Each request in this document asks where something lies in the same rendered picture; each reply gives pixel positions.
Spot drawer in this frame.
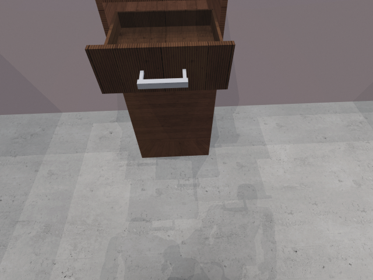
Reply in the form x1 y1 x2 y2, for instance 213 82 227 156
85 9 235 94

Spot handle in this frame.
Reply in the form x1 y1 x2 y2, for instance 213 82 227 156
137 69 188 89

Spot cabinet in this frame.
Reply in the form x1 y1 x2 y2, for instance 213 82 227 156
95 0 228 158

